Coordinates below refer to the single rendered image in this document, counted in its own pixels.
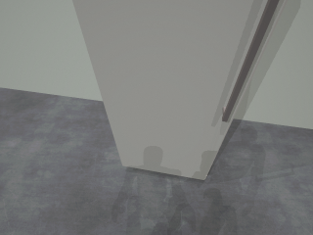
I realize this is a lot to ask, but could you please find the handle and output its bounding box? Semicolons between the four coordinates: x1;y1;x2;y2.
222;0;280;122

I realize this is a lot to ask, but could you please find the fridge door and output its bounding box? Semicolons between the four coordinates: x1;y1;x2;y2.
72;0;286;180

